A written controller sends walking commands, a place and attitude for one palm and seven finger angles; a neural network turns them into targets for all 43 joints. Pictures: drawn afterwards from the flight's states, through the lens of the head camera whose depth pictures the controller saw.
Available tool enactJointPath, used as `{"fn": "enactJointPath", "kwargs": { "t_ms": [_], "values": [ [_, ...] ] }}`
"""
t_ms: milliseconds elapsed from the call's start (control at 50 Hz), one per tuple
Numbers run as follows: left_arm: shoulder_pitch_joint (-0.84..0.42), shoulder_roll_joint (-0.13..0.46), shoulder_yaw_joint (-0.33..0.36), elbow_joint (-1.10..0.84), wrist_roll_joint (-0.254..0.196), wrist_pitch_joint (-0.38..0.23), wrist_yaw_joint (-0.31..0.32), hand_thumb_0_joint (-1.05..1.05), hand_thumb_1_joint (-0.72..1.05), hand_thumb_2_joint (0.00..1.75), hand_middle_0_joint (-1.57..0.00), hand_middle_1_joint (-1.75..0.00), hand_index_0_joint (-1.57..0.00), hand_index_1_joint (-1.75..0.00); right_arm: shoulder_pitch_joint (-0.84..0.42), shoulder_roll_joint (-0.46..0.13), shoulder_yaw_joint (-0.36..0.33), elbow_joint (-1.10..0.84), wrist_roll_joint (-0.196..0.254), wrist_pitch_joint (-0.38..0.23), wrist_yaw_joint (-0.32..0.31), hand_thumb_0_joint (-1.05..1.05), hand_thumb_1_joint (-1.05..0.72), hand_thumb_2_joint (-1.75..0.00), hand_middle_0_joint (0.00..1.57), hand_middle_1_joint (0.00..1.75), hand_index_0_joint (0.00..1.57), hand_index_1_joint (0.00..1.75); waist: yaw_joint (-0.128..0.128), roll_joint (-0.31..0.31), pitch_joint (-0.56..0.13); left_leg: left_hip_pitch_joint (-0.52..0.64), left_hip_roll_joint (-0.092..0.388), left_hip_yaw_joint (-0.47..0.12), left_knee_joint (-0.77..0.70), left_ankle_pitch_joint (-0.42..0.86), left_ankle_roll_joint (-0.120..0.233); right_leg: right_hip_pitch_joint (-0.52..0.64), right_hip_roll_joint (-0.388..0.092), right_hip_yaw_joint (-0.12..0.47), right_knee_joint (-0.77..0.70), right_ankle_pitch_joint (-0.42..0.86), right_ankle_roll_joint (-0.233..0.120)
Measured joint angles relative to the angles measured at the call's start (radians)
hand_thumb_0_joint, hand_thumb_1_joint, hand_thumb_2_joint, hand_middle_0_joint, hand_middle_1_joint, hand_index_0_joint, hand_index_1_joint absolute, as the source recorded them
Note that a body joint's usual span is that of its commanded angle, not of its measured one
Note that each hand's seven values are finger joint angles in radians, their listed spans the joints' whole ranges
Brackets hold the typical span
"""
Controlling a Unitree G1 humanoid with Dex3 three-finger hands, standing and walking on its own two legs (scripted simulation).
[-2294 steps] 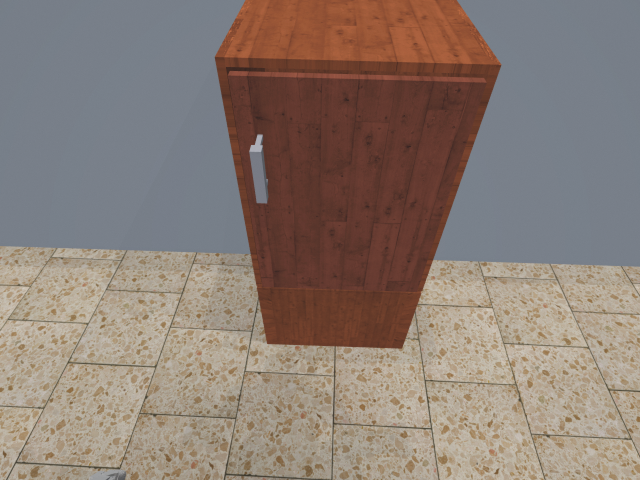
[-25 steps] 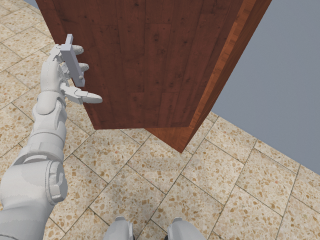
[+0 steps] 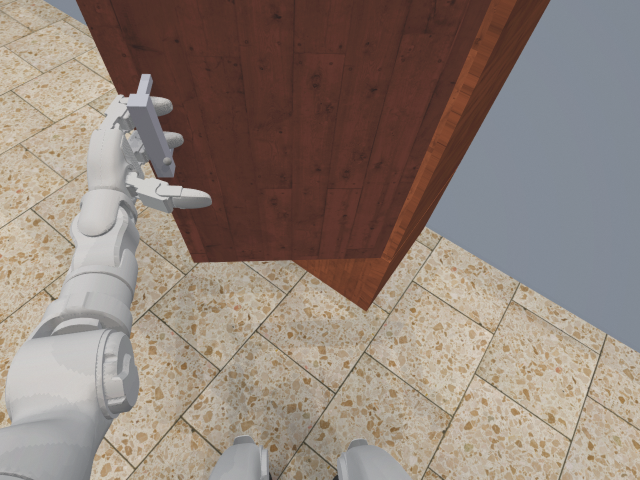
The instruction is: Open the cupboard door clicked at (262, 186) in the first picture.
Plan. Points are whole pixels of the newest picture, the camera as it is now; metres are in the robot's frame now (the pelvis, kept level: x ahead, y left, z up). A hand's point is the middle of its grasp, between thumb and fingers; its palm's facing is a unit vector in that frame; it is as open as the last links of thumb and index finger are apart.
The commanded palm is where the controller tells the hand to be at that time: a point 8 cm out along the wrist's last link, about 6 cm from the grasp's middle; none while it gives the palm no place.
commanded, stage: close the thumb around the handle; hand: left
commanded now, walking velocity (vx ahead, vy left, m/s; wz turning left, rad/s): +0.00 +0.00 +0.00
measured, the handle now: (156, 128) +0.54 +0.18 +0.09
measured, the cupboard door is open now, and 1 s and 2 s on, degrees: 39 45 77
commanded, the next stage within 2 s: pull the door open along its arc in 0.56 s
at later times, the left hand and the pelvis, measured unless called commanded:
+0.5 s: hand (172, 158) +0.50 +0.16 +0.08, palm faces +0.03 -1.00 +0.00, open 5.6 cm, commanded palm +0.47 +0.20 +0.09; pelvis +0.00 +0.00 +0.00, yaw +0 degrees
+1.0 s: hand (174, 184) +0.46 +0.15 +0.08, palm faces +0.00 -1.00 +0.01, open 5.6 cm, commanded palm +0.39 +0.20 +0.09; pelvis +0.01 +0.00 +0.01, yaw -1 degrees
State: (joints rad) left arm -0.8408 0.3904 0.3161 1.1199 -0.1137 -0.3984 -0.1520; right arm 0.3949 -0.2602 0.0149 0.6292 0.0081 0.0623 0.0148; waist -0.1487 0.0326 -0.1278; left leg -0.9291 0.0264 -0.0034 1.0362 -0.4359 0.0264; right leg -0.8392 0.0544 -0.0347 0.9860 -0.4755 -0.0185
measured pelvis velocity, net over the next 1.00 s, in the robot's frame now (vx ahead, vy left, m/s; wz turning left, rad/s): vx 0.01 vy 0.00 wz -0.02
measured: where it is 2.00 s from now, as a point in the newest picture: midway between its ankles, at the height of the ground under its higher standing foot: outside the picture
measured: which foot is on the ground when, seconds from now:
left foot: down 0.00-1.00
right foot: down 0.00-1.00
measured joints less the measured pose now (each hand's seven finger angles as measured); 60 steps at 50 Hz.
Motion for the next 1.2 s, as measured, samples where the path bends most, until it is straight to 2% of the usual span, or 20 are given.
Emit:
{"fn": "enactJointPath", "kwargs": {
  "t_ms": [140, 440, 520, 760, 840, 960, 1080, 1100, 1140, 1200],
  "values": [
    [-0.006, 0.000, -0.010, 0.020, 0.003, -0.001, 0.005, -0.01, -0.15, 0.45, -0.33, -1.24, -0.33, -1.23, -0.007, 0.001, 0.004, -0.004, 0.001, -0.002, -0.001, 0.00, -0.90, -0.90, 0.20, 0.30, 0.20, 0.30, -0.001, 0.001, 0.004, 0.003, -0.002, -0.002, 0.000, 0.001, 0.001, 0.004, -0.002, -0.002, 0.000, 0.000, 0.001],
    [-0.045, 0.003, -0.010, 0.038, 0.014, 0.000, 0.027, 0.01, 0.63, 0.78, -0.38, -1.32, -0.38, -1.32, -0.007, -0.004, 0.004, 0.004, -0.006, -0.002, -0.002, 0.00, -0.90, -0.90, 0.20, 0.30, 0.20, 0.30, -0.007, 0.003, 0.007, -0.020, -0.005, -0.003, 0.009, 0.003, 0.001, -0.020, -0.005, -0.003, 0.013, -0.002, 0.001],
    [-0.037, 0.009, -0.008, 0.029, 0.015, 0.001, 0.014, 0.01, 0.76, 0.84, -0.39, -1.33, -0.39, -1.33, -0.001, -0.003, 0.003, 0.001, -0.005, 0.000, -0.003, 0.00, -0.90, -0.90, 0.20, 0.30, 0.20, 0.30, -0.009, 0.002, 0.005, -0.017, -0.002, -0.001, 0.005, 0.003, 0.000, -0.019, -0.002, -0.001, 0.010, 0.000, 0.000],
    [-0.015, 0.002, -0.003, 0.013, 0.005, 0.002, 0.012, 0.01, 0.76, 0.83, -0.37, -1.35, -0.38, -1.35, 0.004, -0.002, 0.002, -0.005, -0.001, 0.004, -0.002, 0.00, -0.90, -0.90, 0.20, 0.30, 0.20, 0.30, -0.006, 0.001, 0.003, -0.003, 0.001, 0.002, -0.004, 0.001, -0.002, -0.006, 0.001, 0.003, 0.001, 0.000, -0.002],
    [0.030, -0.012, -0.005, -0.038, -0.009, 0.009, 0.005, 0.02, 0.77, 0.81, -0.37, -1.35, -0.39, -1.35, 0.006, -0.001, -0.003, -0.016, 0.001, 0.010, 0.001, 0.00, -0.90, -0.90, 0.20, 0.30, 0.20, 0.30, 0.001, -0.001, 0.000, 0.013, 0.002, 0.009, -0.014, 0.001, -0.002, 0.006, 0.002, 0.010, -0.007, 0.001, -0.002],
    [0.185, -0.067, -0.034, -0.202, -0.044, 0.026, 0.007, 0.02, 0.76, 0.78, -0.37, -1.35, -0.39, -1.35, 0.008, 0.002, -0.011, -0.044, 0.014, 0.021, 0.009, 0.00, -0.90, -0.90, 0.20, 0.30, 0.20, 0.30, 0.025, 0.001, -0.011, 0.070, 0.004, 0.024, -0.048, -0.001, 0.000, 0.056, 0.004, 0.026, -0.038, 0.004, 0.000],
    [0.456, -0.153, -0.111, -0.488, -0.083, 0.051, 0.024, 0.01, 0.74, 0.75, -0.36, -1.35, -0.38, -1.35, -0.012, 0.009, -0.018, -0.082, 0.027, 0.013, 0.021, 0.00, -0.90, -0.90, 0.20, 0.30, 0.20, 0.30, 0.057, 0.003, -0.021, 0.154, 0.001, 0.038, -0.094, 0.001, 0.003, 0.133, 0.000, 0.042, -0.079, 0.008, 0.004],
    [0.502, -0.175, -0.128, -0.542, -0.091, 0.061, 0.039, 0.02, 0.73, 0.74, -0.36, -1.35, -0.38, -1.35, -0.019, 0.012, -0.019, -0.088, 0.026, 0.007, 0.021, 0.00, -0.90, -0.90, 0.20, 0.30, 0.20, 0.30, 0.066, 0.002, -0.022, 0.168, 0.001, 0.041, -0.101, 0.001, 0.003, 0.146, 0.000, 0.045, -0.084, 0.008, 0.004],
    [0.592, -0.236, -0.166, -0.653, -0.094, 0.081, 0.116, 0.02, 0.71, 0.73, -0.37, -1.35, -0.38, -1.35, -0.038, 0.018, -0.021, -0.096, 0.020, -0.005, 0.023, 0.00, -0.90, -0.90, 0.20, 0.30, 0.20, 0.30, 0.084, 0.001, -0.021, 0.192, -0.001, 0.044, -0.110, 0.002, 0.002, 0.168, -0.002, 0.048, -0.091, 0.008, 0.005],
    [0.709, -0.320, -0.229, -0.791, -0.045, 0.094, 0.253, 0.02, 0.69, 0.72, -0.38, -1.35, -0.38, -1.35, -0.083, 0.030, -0.014, -0.110, 0.001, -0.016, 0.031, 0.01, -0.90, -0.90, 0.20, 0.30, 0.20, 0.30, 0.101, -0.004, -0.020, 0.216, -0.008, 0.045, -0.116, 0.002, 0.000, 0.188, -0.009, 0.048, -0.086, 0.001, 0.004]
  ]
}}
